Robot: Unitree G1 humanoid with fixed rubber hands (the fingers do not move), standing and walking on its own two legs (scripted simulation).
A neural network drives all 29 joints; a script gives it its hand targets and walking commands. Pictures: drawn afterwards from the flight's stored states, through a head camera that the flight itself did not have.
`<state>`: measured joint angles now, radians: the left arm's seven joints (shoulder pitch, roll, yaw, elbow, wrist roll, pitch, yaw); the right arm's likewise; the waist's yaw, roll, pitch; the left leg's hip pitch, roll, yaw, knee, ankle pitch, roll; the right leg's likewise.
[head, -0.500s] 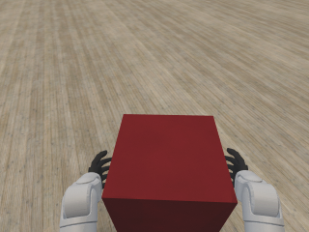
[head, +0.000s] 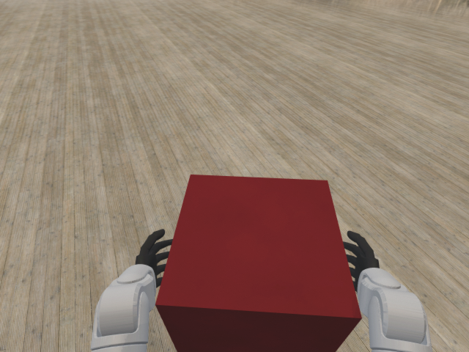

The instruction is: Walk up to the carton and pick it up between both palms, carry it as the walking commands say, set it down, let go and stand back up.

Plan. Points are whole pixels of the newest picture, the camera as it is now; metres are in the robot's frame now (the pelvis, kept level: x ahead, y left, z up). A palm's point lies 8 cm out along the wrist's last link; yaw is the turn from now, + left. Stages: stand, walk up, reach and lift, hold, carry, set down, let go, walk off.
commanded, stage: carry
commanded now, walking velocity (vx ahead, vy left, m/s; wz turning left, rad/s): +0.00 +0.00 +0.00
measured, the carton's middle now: (253, 273) +0.30 -0.01 -0.02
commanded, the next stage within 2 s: none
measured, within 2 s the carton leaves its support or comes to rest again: neither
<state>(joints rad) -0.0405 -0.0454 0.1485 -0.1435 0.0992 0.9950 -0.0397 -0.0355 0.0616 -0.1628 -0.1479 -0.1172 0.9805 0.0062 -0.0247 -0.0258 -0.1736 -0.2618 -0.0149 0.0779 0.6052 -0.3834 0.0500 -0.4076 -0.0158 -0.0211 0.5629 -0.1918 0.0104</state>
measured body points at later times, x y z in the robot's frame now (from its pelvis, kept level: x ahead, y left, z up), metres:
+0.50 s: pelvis -0.01 -0.02 +0.00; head -0.06 -0.02 +0.45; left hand +0.25 +0.15 +0.05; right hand +0.24 -0.21 +0.06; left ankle -0.04 +0.08 -0.73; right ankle +0.06 -0.13 -0.73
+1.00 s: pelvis -0.03 -0.04 +0.00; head -0.05 -0.03 +0.45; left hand +0.23 +0.14 +0.05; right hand +0.23 -0.22 +0.06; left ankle -0.04 +0.08 -0.73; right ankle +0.06 -0.13 -0.73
